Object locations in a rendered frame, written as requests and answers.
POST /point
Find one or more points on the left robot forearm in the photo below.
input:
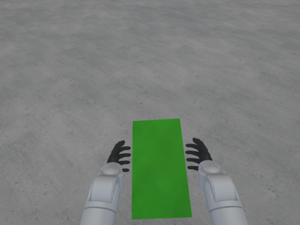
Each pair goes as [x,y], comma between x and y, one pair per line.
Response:
[103,197]

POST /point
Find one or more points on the carton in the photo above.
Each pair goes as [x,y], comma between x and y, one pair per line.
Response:
[159,176]

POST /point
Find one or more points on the right robot hand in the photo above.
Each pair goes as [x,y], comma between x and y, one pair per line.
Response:
[202,153]

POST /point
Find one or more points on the right robot forearm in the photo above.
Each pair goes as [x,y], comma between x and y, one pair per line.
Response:
[222,199]

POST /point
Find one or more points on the left robot hand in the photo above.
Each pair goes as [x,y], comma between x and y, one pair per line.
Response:
[115,156]

